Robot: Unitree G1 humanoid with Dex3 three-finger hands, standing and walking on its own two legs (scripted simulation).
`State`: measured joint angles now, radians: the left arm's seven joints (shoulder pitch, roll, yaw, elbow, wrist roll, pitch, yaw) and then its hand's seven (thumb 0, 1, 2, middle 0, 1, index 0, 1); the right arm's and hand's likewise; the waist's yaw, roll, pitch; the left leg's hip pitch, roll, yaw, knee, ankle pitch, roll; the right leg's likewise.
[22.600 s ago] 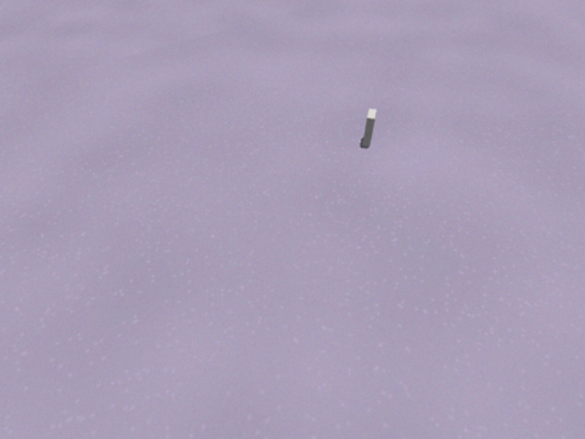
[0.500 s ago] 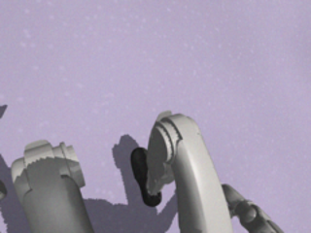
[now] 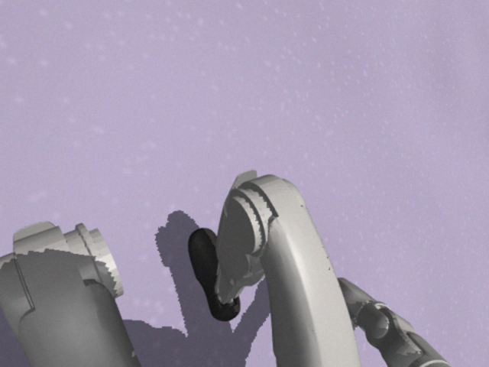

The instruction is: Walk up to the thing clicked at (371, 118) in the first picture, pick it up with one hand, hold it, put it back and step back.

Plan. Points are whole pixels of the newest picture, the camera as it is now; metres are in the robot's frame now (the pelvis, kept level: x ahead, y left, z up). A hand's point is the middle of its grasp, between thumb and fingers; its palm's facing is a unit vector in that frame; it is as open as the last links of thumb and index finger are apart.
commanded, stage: lower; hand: left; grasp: from the side
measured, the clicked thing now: out of the picture +0.48 +0.32 -0.20
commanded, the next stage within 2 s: loosen in 0.14 s
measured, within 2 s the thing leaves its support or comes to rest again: rests again in 1.10 s
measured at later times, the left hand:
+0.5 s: hand out of the picture +0.46 +0.32 -0.19, palm faces +0.46 -0.89 -0.04, open 12.6 cm
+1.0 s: hand out of the picture +0.47 +0.35 -0.15, palm faces +0.54 -0.84 +0.00, open 16.5 cm
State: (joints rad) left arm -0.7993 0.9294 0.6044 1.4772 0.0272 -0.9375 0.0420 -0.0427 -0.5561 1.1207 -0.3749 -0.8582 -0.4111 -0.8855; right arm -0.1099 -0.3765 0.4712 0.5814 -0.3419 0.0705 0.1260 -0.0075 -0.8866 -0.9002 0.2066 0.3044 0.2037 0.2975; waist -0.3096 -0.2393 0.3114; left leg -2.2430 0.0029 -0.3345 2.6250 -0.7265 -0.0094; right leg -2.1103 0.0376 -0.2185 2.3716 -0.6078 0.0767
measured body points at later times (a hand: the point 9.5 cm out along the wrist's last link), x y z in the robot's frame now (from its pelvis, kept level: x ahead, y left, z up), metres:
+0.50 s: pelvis +0.00 +0.00 +0.00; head +0.25 +0.18 +0.32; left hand +0.43 +0.36 -0.18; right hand +0.13 -0.26 -0.04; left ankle +0.07 +0.12 -0.26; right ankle +0.14 -0.12 -0.26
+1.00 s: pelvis -0.01 +0.00 +0.00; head +0.25 +0.18 +0.32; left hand +0.43 +0.39 -0.15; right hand +0.14 -0.25 -0.03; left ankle +0.07 +0.12 -0.26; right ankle +0.14 -0.12 -0.26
